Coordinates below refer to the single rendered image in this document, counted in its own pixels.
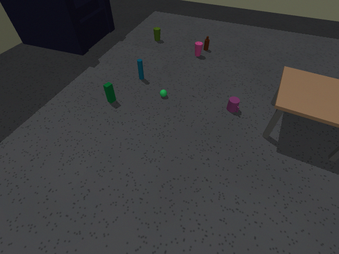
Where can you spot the armchair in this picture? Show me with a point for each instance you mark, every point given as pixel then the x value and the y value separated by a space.
pixel 72 26

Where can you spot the coffee table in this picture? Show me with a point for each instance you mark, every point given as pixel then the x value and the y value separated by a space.
pixel 309 95

